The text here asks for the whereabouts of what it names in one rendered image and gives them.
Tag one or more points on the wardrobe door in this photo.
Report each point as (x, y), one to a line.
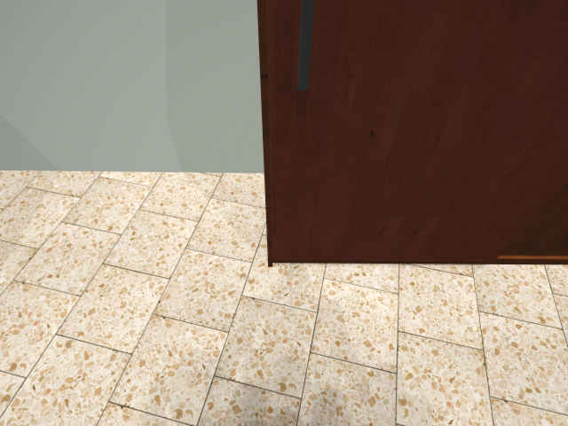
(547, 234)
(431, 131)

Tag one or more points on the handle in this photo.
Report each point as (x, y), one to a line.
(305, 46)

